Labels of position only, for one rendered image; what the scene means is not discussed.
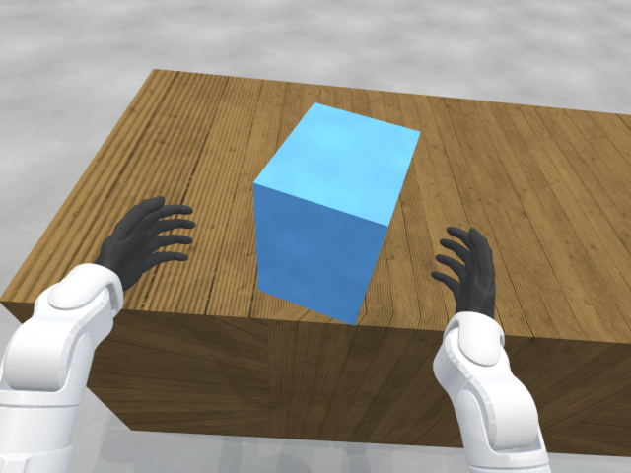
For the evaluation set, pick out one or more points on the right robot forearm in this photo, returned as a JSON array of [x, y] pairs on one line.
[[496, 414]]

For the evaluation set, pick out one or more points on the carton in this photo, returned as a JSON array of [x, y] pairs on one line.
[[322, 206]]

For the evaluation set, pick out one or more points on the robot left hand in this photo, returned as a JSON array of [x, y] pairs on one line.
[[127, 252]]

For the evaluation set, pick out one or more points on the robot right hand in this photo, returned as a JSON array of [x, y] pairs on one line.
[[475, 290]]

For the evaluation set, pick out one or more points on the pedestal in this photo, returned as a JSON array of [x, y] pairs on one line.
[[198, 349]]

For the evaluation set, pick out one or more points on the left robot forearm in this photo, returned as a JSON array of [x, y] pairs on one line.
[[45, 369]]

